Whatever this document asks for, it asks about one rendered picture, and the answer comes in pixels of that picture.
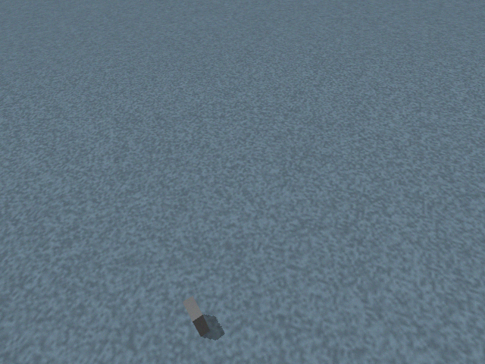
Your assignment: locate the carton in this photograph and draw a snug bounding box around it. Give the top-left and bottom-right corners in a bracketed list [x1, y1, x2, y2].
[183, 296, 210, 337]

